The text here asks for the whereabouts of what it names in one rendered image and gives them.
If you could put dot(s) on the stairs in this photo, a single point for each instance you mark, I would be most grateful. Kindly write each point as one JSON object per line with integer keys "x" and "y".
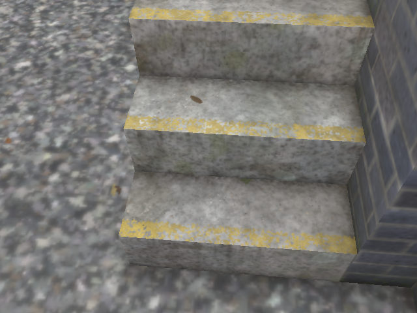
{"x": 244, "y": 130}

